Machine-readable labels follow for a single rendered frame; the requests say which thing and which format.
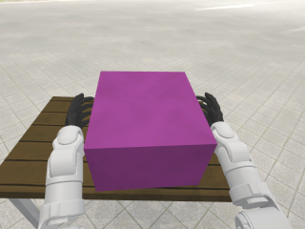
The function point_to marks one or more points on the robot right hand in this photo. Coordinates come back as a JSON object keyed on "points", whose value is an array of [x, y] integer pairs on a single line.
{"points": [[213, 113]]}

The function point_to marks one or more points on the carton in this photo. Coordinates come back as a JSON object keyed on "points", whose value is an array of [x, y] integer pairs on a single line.
{"points": [[147, 130]]}

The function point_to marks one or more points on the table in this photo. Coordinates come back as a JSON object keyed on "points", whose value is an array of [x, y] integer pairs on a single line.
{"points": [[23, 173]]}

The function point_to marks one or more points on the robot left hand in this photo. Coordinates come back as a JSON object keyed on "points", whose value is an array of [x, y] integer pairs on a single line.
{"points": [[75, 116]]}

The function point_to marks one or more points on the robot right upper arm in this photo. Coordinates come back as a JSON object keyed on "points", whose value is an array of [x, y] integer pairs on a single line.
{"points": [[261, 218]]}

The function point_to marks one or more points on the left robot forearm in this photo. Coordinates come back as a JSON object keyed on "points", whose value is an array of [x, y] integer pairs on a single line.
{"points": [[64, 188]]}

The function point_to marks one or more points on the right robot forearm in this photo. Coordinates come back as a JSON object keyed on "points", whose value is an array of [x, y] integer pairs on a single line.
{"points": [[246, 186]]}

